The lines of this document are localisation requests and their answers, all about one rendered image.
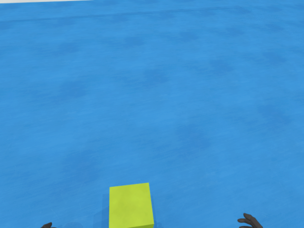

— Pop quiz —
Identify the robot right hand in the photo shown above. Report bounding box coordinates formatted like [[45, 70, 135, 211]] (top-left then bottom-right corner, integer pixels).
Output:
[[237, 213, 263, 228]]

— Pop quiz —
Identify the carton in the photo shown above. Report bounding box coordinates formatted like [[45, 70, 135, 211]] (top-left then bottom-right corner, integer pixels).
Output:
[[109, 183, 154, 228]]

